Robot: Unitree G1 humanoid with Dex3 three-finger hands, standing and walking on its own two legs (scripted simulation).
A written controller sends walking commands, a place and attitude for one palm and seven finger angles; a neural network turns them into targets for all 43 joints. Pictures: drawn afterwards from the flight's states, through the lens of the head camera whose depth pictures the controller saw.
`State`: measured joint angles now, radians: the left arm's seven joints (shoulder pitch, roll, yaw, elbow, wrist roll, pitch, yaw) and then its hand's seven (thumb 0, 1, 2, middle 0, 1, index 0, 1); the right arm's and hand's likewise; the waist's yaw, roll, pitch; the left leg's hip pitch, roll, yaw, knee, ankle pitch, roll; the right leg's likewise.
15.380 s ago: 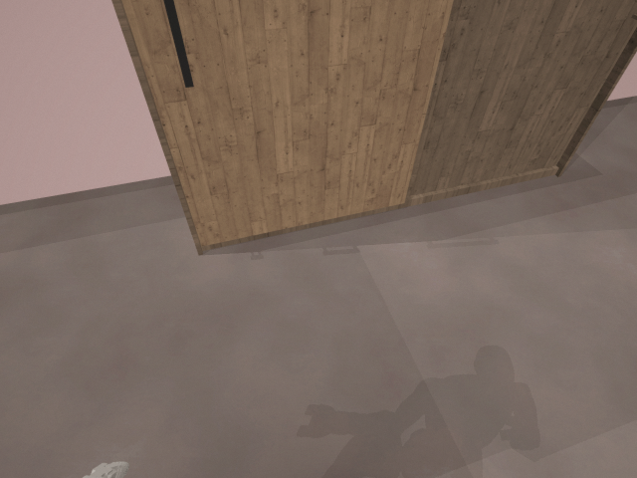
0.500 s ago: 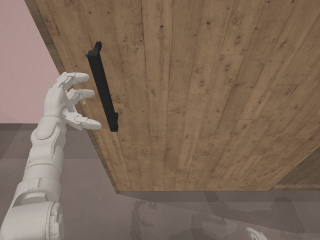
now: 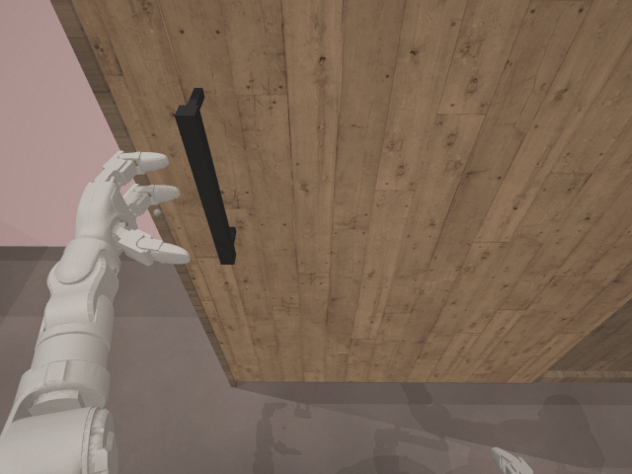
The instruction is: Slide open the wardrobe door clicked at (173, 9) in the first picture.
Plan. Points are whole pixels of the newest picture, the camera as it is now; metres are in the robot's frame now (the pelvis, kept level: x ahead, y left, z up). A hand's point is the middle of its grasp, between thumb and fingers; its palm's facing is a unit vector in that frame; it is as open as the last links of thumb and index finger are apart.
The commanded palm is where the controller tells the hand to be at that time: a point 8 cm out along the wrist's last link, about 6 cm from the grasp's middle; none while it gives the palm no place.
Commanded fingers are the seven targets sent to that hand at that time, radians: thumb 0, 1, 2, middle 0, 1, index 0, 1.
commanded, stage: move the hooked fingers beside the handle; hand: left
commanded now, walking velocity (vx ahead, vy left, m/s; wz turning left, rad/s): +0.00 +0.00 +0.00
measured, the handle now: (214, 188) +0.46 +0.15 +0.12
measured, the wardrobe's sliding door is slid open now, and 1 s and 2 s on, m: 0.00 0.00 0.00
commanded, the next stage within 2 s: feel for the door with the fingertips in 0.64 s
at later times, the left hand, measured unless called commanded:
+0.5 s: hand (171, 212) +0.41 +0.20 +0.12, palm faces +0.01 -1.00 +0.00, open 14.0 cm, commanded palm +0.38 +0.25 +0.13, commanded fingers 0.00 -0.50 0.30 -0.30 -1.20 -0.30 -1.20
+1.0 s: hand (187, 218) +0.40 +0.17 +0.12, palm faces -0.01 -1.00 +0.02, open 14.0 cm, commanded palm +0.37 +0.23 +0.13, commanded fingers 0.00 -0.50 0.30 -0.30 -1.20 -0.30 -1.20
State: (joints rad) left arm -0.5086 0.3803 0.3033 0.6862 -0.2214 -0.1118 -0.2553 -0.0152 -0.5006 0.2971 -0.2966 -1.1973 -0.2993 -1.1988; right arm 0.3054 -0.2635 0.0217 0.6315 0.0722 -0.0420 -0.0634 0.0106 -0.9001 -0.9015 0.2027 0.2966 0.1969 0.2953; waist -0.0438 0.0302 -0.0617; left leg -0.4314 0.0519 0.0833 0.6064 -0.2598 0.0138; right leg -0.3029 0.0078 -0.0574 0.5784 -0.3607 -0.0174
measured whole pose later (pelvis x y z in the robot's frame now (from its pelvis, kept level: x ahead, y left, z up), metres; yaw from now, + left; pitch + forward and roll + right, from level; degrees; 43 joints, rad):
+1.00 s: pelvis +0.00 +0.00 +0.00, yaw +1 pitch +5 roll -1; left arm -0.52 0.29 0.22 0.64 -0.22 -0.10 -0.22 -0.01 -0.50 0.30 -0.30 -1.20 -0.30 -1.20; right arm 0.28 -0.27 0.02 0.64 0.07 -0.04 -0.05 0.01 -0.90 -0.90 0.20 0.30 0.20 0.30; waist -0.03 0.03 -0.05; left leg -0.45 0.04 0.06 0.63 -0.26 0.01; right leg -0.32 0.00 -0.08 0.60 -0.37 -0.02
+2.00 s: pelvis -0.01 +0.00 +0.00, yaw +1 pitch +6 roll -1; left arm -0.64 0.30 0.22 0.80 -0.19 -0.17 -0.16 -0.02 -0.50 0.30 -0.31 -1.22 -0.31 -1.21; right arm 0.32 -0.26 0.02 0.66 0.06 -0.03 -0.04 0.01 -0.90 -0.90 0.20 0.30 0.20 0.30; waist -0.05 0.04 -0.06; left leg -0.49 0.05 0.06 0.65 -0.26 0.02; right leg -0.36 0.01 -0.07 0.62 -0.37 -0.02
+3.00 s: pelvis +0.00 -0.01 +0.00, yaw +1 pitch +5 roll -1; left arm -0.56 0.21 0.15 0.66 -0.17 -0.12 -0.07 -0.02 -0.50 0.30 -0.29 -1.20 -0.29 -1.20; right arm 0.29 -0.24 0.01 0.66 0.05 -0.03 -0.02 0.01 -0.90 -0.90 0.20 0.30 0.20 0.30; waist -0.04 0.04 -0.06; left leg -0.45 0.05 0.06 0.62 -0.26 0.00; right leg -0.32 0.01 -0.07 0.60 -0.37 -0.03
